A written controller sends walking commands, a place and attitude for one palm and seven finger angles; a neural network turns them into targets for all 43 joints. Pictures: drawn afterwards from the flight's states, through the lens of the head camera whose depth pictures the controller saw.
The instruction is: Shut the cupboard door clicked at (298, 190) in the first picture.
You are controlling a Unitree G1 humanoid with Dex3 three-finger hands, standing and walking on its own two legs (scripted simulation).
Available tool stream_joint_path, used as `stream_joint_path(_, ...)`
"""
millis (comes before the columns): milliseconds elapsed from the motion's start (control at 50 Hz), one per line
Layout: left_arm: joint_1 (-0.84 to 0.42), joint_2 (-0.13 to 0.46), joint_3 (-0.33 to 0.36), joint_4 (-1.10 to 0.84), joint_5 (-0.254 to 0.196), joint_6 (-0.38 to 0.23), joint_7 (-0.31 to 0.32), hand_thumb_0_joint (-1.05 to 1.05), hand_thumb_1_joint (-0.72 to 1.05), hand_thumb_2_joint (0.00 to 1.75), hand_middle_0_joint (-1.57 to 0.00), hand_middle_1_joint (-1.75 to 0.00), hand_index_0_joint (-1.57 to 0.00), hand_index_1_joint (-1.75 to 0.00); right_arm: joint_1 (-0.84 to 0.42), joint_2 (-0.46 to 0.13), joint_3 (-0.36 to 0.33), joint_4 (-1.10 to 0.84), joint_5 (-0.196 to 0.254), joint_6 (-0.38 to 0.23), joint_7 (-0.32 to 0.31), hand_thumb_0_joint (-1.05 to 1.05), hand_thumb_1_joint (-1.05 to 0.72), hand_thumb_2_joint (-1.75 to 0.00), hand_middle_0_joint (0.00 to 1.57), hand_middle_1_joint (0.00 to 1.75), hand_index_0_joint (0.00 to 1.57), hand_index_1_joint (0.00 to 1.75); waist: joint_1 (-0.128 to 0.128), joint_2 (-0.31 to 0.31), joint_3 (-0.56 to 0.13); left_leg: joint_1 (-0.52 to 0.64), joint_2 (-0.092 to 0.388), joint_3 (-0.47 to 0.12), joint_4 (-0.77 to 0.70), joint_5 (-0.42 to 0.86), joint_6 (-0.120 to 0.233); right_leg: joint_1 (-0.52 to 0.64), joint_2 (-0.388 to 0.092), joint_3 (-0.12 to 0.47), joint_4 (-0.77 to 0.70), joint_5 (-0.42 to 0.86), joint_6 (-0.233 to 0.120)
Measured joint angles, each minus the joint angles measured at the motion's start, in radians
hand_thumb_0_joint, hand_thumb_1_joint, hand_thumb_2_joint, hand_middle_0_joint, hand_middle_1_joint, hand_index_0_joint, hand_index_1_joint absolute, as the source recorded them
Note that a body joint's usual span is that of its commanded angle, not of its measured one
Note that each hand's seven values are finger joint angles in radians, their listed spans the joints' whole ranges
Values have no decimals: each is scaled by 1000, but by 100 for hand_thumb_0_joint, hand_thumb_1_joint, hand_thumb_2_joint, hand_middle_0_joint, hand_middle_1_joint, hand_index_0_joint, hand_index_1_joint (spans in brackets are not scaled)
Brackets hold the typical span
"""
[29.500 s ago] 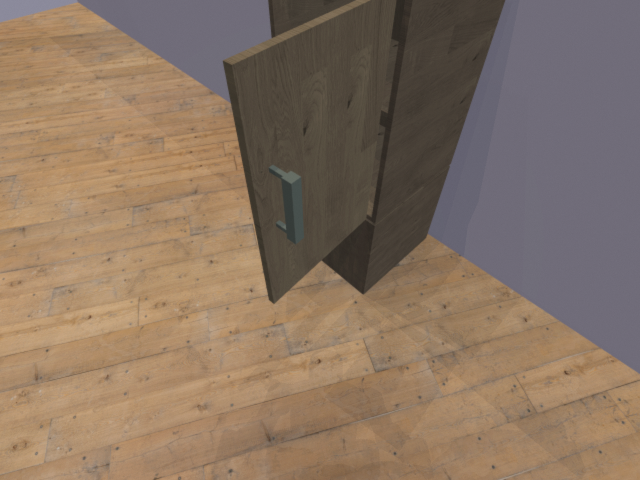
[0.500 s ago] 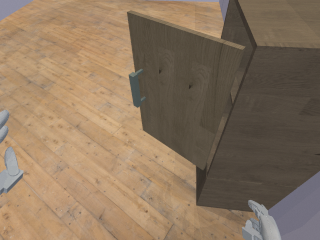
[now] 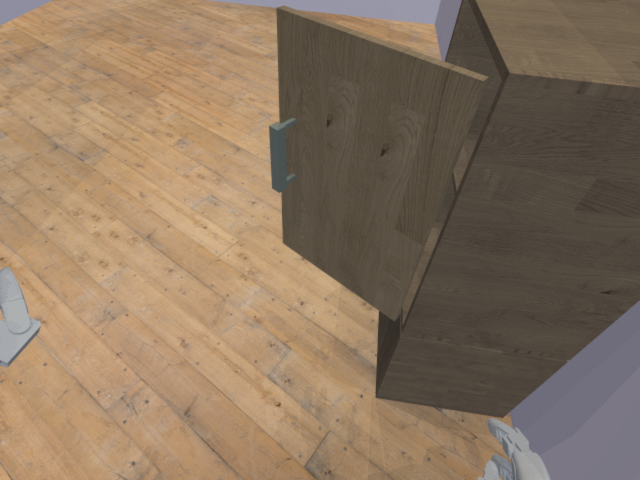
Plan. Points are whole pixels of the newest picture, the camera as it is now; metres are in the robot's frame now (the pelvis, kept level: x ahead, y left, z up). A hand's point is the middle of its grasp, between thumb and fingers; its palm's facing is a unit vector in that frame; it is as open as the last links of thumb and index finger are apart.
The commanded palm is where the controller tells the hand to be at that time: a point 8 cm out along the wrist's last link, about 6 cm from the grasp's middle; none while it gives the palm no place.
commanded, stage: step back with the hand held close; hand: left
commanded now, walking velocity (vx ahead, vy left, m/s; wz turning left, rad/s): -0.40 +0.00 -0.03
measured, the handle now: (285, 155) +0.73 +0.12 +0.00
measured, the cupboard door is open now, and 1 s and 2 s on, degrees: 58 58 58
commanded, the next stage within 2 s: stop stepping back and stand still in 0.66 s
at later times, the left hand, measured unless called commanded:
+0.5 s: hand out of the picture +0.12 +0.28 +0.19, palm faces +0.50 -0.73 -0.47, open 7.4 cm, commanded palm +0.04 +0.31 +0.19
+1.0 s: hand out of the picture +0.02 +0.29 +0.18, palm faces +0.41 -0.78 -0.47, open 7.4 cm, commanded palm -0.03 +0.32 +0.19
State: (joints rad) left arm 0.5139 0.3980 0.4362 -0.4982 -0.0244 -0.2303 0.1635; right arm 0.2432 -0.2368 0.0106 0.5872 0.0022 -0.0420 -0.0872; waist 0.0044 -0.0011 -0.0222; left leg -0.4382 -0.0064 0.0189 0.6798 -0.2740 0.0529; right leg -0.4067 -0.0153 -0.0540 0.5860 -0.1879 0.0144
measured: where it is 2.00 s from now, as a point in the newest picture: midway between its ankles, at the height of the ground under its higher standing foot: outside the picture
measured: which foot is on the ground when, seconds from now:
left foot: down 0.00-0.96, up 0.98-1.00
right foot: down 0.00-0.42, up 0.44-0.66, down 0.68-1.00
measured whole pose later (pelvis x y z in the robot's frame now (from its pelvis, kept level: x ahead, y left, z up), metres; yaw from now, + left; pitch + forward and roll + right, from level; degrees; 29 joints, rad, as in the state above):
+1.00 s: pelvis -0.16 +0.01 +0.01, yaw +3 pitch -1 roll -3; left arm 0.62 0.52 0.48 -0.54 -0.08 -0.20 0.12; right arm 0.25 -0.20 0.00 0.58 0.00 -0.08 -0.08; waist -0.05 -0.02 -0.06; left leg -0.56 0.04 0.07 0.60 -0.26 -0.03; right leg -0.17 0.02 0.02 0.53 -0.39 -0.03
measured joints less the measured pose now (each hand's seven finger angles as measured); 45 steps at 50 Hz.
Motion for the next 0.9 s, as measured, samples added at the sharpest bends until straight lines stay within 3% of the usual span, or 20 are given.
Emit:
stream_joint_path(60,-1,16,9,-1,6,-17,3,2,89,90,-21,-30,-21,-31,1,0,-1,5,-1,-10,-1,1,-90,-90,20,30,20,30,-13,-1,4,-6,4,-2,-13,38,3,-7,12,11,-3,2,6)
stream_joint_path(140,-2,45,33,14,15,-32,-7,2,88,90,-21,-30,-21,-31,8,10,-7,2,-1,-23,-2,1,-90,-90,20,30,20,30,-33,1,5,-28,-2,-22,0,47,-1,7,50,72,37,-42,8)
stream_joint_path(240,15,46,51,4,12,-36,-18,2,89,90,-21,-30,-21,-31,-19,16,-10,7,-4,-31,8,1,-90,-90,20,30,20,30,-17,4,24,-51,12,-17,21,40,-8,-19,66,84,57,-33,-3)
stream_joint_path(360,14,30,-6,-36,3,-23,-3,2,88,90,-21,-30,-21,-31,-36,13,-23,27,-5,-7,23,1,-90,-90,20,30,20,30,-17,-22,13,-79,-14,-15,28,-96,-37,-33,30,76,22,4,-1)
stream_joint_path(440,25,53,5,-63,0,-30,8,1,88,90,-22,-30,-21,-31,-42,13,-21,22,-1,4,10,1,-90,-90,20,30,20,30,-31,-27,15,-81,1,5,-34,34,-6,-46,25,64,24,-30,11)
stream_joint_path(520,6,84,43,-42,-1,-32,-4,2,88,90,-22,-30,-22,-31,-29,34,-35,30,-3,-32,0,1,-90,-90,20,30,20,30,-50,30,12,-94,68,-3,-84,188,16,-21,107,61,257,-176,14)
stream_joint_path(560,10,89,58,-29,-13,-34,-3,2,88,90,-22,-30,-21,-31,-23,48,-33,43,-1,-44,7,1,-90,-90,20,30,20,30,-40,34,-14,-104,88,11,-115,209,10,44,116,44,268,-239,6)
stream_joint_path(620,36,64,65,-26,-40,-26,1,1,89,90,-21,-30,-21,-31,-38,62,-19,57,-6,-63,19,1,-90,-90,20,30,20,30,-2,21,-49,-120,100,52,-175,256,0,170,97,25,115,-290,-11)
stream_joint_path(680,36,32,52,-40,-45,-30,3,2,89,90,-21,-30,-21,-31,-91,71,1,55,-16,-78,26,1,-90,-90,20,30,20,30,53,-17,-41,-151,104,121,-192,285,-19,246,60,83,-85,-229,-39)
stream_joint_path(740,-41,-12,-31,-24,-28,-20,-5,2,89,90,-21,-30,-21,-31,-122,71,4,92,-15,-78,18,1,-90,-90,20,30,20,30,71,1,-7,-126,106,107,-195,213,-54,249,71,99,-73,-209,-6)
stream_joint_path(780,-69,-7,-51,-30,-20,-14,-12,2,89,90,-21,-30,-21,-31,-115,77,10,94,-10,-68,10,1,-90,-90,20,30,20,30,63,-4,-11,-88,103,101,-212,264,-60,259,73,110,-70,-203,7)
stream_joint_path(800,-79,3,-52,-31,-20,-13,-17,2,89,90,-21,-30,-21,-31,-111,78,10,87,-6,-63,7,1,-90,-90,20,30,20,30,48,2,-15,-76,106,97,-226,317,-47,264,79,110,-63,-204,11)
stream_joint_path(840,-96,33,-42,-13,-26,-17,-29,2,88,90,-21,-30,-21,-31,-100,80,4,70,3,-55,3,1,-90,-90,20,30,21,30,5,5,-17,-67,102,89,-221,330,0,273,82,102,-47,-211,13)
stream_joint_path(900,-65,64,-11,25,-43,-3,-43,1,88,90,-21,-30,-21,-31,-68,73,0,26,3,-38,4,1,-90,-90,20,30,20,30,-63,12,-36,-78,84,69,-225,259,-19,263,75,81,-38,-273,-19)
